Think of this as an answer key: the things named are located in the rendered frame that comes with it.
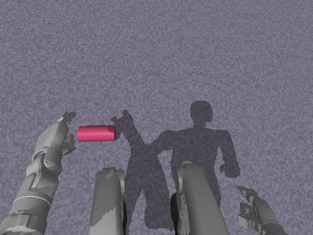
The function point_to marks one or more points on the left robot arm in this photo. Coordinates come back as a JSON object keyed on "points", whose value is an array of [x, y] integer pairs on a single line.
{"points": [[30, 208]]}

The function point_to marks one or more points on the right robot foot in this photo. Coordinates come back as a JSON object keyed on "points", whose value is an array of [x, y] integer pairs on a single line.
{"points": [[175, 213]]}

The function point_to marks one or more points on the right robot arm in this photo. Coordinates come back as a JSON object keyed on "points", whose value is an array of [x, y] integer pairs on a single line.
{"points": [[273, 229]]}

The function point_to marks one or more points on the left robot hand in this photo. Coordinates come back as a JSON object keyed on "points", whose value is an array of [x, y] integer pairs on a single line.
{"points": [[55, 135]]}

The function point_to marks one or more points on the right robot hand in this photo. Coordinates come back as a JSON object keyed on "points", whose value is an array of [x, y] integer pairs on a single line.
{"points": [[253, 218]]}

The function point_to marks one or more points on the can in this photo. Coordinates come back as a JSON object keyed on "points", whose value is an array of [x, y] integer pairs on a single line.
{"points": [[96, 133]]}

